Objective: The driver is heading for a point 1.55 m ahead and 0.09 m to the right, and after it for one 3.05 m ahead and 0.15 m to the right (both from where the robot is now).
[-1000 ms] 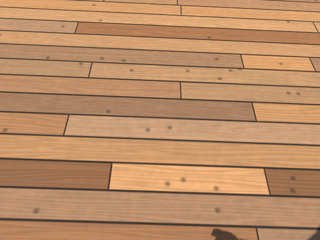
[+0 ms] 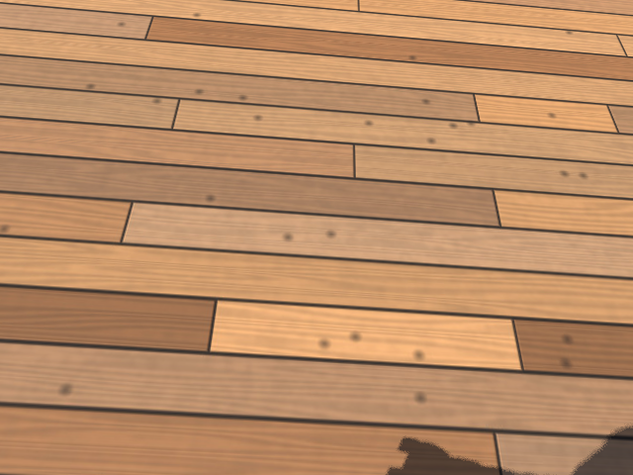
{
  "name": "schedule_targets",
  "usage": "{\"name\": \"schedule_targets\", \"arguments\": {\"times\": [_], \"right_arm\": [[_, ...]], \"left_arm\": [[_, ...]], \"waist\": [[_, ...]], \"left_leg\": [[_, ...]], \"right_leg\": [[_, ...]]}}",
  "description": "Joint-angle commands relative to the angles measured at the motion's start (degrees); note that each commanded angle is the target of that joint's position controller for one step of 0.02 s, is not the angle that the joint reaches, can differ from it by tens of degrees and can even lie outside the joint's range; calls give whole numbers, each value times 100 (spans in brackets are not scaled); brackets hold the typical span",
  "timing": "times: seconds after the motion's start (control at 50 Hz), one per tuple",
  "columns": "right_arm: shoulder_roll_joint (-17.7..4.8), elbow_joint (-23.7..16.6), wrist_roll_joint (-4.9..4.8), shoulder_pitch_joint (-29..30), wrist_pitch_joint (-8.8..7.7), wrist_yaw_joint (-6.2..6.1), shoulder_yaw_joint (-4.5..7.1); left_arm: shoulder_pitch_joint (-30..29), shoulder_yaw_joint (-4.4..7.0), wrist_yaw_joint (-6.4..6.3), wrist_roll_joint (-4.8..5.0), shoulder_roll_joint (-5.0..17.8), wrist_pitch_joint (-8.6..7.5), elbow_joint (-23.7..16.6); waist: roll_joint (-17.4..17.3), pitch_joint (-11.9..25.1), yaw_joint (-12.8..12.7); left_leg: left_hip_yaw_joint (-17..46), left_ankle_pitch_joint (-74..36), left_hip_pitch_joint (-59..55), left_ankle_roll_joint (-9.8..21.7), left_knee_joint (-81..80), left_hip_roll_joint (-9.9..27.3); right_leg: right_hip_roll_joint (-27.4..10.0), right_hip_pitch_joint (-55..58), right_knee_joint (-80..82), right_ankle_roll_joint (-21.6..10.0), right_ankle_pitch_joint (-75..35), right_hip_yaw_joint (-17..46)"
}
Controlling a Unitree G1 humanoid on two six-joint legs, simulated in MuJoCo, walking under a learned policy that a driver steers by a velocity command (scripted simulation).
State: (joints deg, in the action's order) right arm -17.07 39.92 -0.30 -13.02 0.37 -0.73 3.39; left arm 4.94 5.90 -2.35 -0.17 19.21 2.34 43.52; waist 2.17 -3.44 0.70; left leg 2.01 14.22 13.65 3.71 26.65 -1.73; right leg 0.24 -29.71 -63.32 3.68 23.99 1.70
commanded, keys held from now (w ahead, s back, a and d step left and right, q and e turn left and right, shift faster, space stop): q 0.12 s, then no key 0.26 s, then w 0.02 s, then w+e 0.60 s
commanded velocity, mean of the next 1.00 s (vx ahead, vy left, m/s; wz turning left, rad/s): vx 0.20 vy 0.00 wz -0.04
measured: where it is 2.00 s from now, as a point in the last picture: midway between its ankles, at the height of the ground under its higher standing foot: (359, 314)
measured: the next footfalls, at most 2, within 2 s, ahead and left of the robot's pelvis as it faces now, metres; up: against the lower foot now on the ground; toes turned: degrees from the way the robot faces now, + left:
right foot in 0.34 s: +0.08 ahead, -0.15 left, +0.00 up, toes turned +12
left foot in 0.60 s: +0.04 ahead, +0.09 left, +0.00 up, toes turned +5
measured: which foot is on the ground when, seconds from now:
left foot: down 0.00-0.36, up 0.38-0.58, down 0.60-1.00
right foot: up 0.00-0.32, down 0.34-0.62, up 0.64-1.00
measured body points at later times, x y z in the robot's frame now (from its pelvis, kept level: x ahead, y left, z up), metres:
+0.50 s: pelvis +0.03 -0.03 +0.00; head +0.04 -0.04 +0.45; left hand +0.10 +0.25 -0.11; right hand +0.22 -0.27 -0.11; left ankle -0.02 +0.08 -0.73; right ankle +0.04 -0.15 -0.74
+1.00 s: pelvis +0.20 -0.06 -0.03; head +0.25 -0.06 +0.42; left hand +0.46 +0.14 -0.10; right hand +0.15 -0.35 -0.15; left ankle +0.00 +0.09 -0.74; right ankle +0.34 -0.17 -0.74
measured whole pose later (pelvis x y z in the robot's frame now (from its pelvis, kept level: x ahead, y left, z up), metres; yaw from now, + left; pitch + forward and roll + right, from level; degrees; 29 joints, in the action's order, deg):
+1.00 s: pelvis +0.20 -0.06 -0.03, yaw -6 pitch +2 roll +1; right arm -17.9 46.8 -1.0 -23.9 -3.4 -0.9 4.2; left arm 2.7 2.0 4.0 1.5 16.6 -2.2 34.8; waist 1.1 -3.2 5.2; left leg -11.0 27.0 -9.1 -3.1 17.8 3.3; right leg -1.1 -34.0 -36.4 -4.4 7.3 -3.1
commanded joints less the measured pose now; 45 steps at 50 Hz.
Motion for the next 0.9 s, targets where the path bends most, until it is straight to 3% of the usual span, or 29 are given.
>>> {"name": "schedule_targets", "arguments": {"times": [0.02, 0.16, 0.26, 0.32, 0.34, 0.36, 0.38, 0.4, 0.42, 0.44, 0.46, 0.52, 0.58, 0.6, 0.62, 0.64, 0.66, 0.68, 0.7, 0.76, 0.84, 0.9], "right_arm": [[-921, -499, -12, 184, -70, -82, 228], [-1067, -614, 7, 216, 49, -128, 284], [-979, -618, 47, 376, 111, -55, 213], [-814, -603, -37, 610, 138, -59, 124], [-709, -560, -32, 514, 119, -67, 83], [-502, -542, 105, 284, 72, -69, 14], [-448, -506, 120, -91, 23, -49, 17], [-607, -485, 165, 23, 17, -69, 28], [-649, -464, 137, 236, 15, -79, 46], [-583, -473, 128, 456, 5, -72, 47], [-610, -496, 108, 633, -8, -52, 65], [-495, -483, -6, 650, -221, 33, 63], [-377, -210, -2, 236, -446, 90, 88], [-502, -124, 4, -125, -464, 70, 145], [-750, -16, 59, -663, -472, 25, 221], [-1123, 56, 67, -952, -459, 33, 328], [-1081, 73, 75, -934, -471, 29, 337], [-792, 69, 74, -892, -512, -7, 260], [-671, 65, 61, -830, -549, -23, 229], [-589, 58, 75, -605, -556, -9, 200], [-772, 65, 42, -474, -542, -24, 232], [-1005, 210, -37, -703, -533, -25, 289]], "left_arm": [[-81, 91, -11, 38, 369, -112, -353], [-182, 44, 23, 53, 339, -221, -390], [-69, 5, 124, 84, 360, -315, -391], [256, -37, 216, 68, 257, -402, -308], [358, -43, 230, -2, 308, -435, -291], [440, -6, 202, -112, 645, -448, -350], [193, 1, 183, -154, 850, -419, -327], [204, -121, 194, -133, 425, -432, -304], [194, -191, 219, -93, 265, -454, -268], [328, -129, 211, 2, 500, -423, -189], [476, -75, 187, 82, 738, -390, -162], [664, -68, 117, 123, 833, -346, -152], [444, -105, 91, 197, 672, -277, -291], [357, -152, 98, 166, 502, -305, -369], [97, -244, 122, 152, 153, -361, -535], [18, -318, 147, 206, -50, -443, -745], [-147, -237, 168, 251, 278, -505, -870], [12, -158, 202, 304, 444, -544, -794], [227, -153, 233, 308, 384, -556, -695], [153, -191, 365, 230, 204, -562, -713], [-245, -333, 547, 174, -81, -563, -995], [-599, -371, 637, 169, -83, -564, -1215]], "waist": [[-807, 755, -70], [-1076, 629, 91], [-1127, 710, 150], [-1024, 741, -125], [-865, 742, -179], [-169, 923, -23], [808, 809, 396], [926, 957, 207], [812, 824, 104], [872, 648, -14], [982, 303, -163], [860, -60, -153], [672, 231, 123], [478, 507, 290], [-149, 652, 546], [-1225, 566, 596], [-1352, 5, 619], [-1024, -252, 512], [-869, -262, 398], [-696, -261, 321], [-683, -267, 375], [-675, -352, 443]], "left_leg": [[1472, -2611, -1042, 932, -760, 1302], [1877, -1579, -835, 933, -669, 1189], [2118, -2200, -545, 965, -358, 1210], [2164, -2299, -439, 732, -60, 1011], [2111, -1833, -214, 478, -14, 838], [1679, -845, 122, 113, 517, 450], [971, 875, 551, -210, 883, -228], [681, 1471, 439, -449, 1012, -81], [521, 1280, 371, -513, 954, 30], [233, 1099, 484, -536, 889, -55], [115, 1060, 685, -552, 966, -87], [1, 1372, 767, -394, 778, -23], [-146, -80, -761, -192, -676, -44], [1, -154, -1514, -139, -636, 234], [694, 539, -2324, 57, -681, 807], [2039, 1769, -2389, 555, -1316, 1680], [2828, 2034, -2143, 1016, -1676, 2384], [2730, 1841, -2188, 1071, -1695, 2386], [2355, 1462, -2362, 946, -1696, 2241], [990, -569, -2190, 617, -1766, 1842], [-276, -1400, -1275, 518, -1903, 1437], [-650, -1695, -1103, 438, -1908, 1532]], "right_leg": [[-33, -528, -14, 141, -450, 249], [-3, -81, 1614, 275, -529, 329], [1, 716, 2304, 132, -296, 186], [23, 1500, 3776, -78, -1196, 73], [-159, 2025, 4369, -205, -2137, 236], [-960, 2591, 4391, -471, -3329, 957], [-1548, 2563, 4200, -1197, -4303, 1600], [-1840, 2284, 4486, -1712, -3051, 1978], [-1560, 2199, 4682, -1605, -1490, 1960], [-1321, 2151, 4828, -1444, -182, 1945], [-1324, 2004, 5038, -1455, 634, 2109], [-1288, 1844, 5212, -1500, 951, 2331], [-784, 1290, 4864, -1288, 195, 1858], [-612, 871, 4491, -1109, 39, 1683], [-157, -92, 3512, -794, 53, 1137], [252, -823, 2333, -554, 178, 349], [-80, -1587, 1349, -518, 757, 350], [-253, -2024, 648, -563, 636, 581], [-336, -2269, 336, -606, 279, 684], [-497, -2268, 282, -531, -655, 533], [-537, -1314, 1400, -248, -1799, -73], [-394, -657, 2246, -402, -2030, -426]]}}
Velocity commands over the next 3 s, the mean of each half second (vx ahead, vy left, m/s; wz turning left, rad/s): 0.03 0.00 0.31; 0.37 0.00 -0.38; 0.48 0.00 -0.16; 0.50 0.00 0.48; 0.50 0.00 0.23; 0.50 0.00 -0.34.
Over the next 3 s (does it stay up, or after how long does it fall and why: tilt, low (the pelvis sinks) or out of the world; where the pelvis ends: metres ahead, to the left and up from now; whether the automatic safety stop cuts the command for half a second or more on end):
stays up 1.30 -0.04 -0.01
